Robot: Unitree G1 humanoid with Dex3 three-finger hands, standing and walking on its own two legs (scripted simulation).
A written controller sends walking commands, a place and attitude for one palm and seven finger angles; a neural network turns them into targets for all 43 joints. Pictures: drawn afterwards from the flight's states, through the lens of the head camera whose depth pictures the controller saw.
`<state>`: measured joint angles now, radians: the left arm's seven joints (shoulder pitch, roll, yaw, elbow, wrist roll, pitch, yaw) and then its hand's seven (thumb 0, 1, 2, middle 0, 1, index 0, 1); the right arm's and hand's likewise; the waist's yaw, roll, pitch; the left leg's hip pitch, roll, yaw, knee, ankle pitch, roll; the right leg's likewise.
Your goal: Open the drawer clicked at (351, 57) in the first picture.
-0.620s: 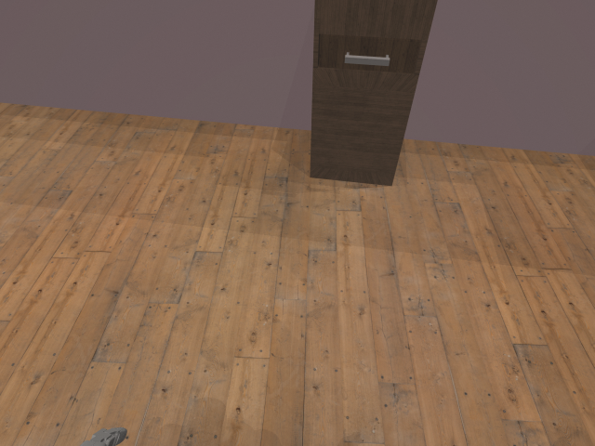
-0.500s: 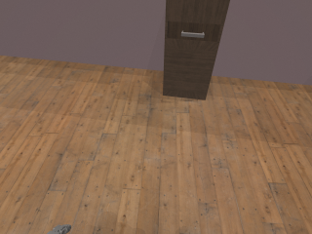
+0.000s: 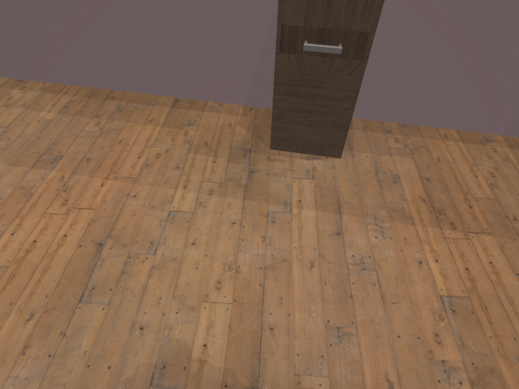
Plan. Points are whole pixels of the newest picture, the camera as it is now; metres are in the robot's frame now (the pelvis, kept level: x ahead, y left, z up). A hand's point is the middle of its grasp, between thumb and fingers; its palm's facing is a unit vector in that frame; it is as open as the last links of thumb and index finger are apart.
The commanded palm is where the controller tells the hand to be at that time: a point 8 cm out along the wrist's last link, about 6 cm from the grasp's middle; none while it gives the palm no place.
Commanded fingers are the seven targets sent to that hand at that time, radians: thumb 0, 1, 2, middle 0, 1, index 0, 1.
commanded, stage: stand and wait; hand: left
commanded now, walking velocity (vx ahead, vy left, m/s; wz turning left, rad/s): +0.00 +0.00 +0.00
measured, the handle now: (322, 46) +1.52 -0.21 -0.11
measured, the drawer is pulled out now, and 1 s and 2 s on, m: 0.00 0.00 0.00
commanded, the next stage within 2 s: look at it before walking up in 0.24 s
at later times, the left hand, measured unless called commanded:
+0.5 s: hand out of the picture +0.08 +0.25 -0.15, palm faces -0.04 -0.94 -0.34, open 7.3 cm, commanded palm none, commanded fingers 0.00 0.90 0.90 -0.20 -0.30 -0.20 -0.30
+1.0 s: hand out of the picture +0.09 +0.25 -0.16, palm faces -0.04 -0.94 -0.33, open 7.3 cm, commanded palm none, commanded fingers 0.00 0.90 0.90 -0.20 -0.30 -0.20 -0.30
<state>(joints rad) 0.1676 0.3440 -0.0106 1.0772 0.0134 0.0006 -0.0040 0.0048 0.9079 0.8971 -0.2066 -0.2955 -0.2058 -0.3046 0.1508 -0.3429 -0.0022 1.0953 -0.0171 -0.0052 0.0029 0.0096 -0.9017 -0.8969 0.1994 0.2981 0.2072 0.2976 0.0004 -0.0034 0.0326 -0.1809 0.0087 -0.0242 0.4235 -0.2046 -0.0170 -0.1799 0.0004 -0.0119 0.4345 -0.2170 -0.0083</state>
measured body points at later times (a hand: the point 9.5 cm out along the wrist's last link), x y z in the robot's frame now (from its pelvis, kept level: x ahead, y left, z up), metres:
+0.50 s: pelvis +0.01 +0.01 +0.00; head +0.01 +0.00 +0.45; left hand +0.08 +0.30 -0.13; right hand +0.09 -0.29 -0.13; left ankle +0.02 +0.13 -0.74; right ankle +0.01 -0.11 -0.74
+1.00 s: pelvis +0.02 +0.00 +0.00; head +0.02 +0.00 +0.45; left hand +0.09 +0.30 -0.13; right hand +0.09 -0.29 -0.13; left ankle +0.02 +0.13 -0.74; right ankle +0.01 -0.11 -0.74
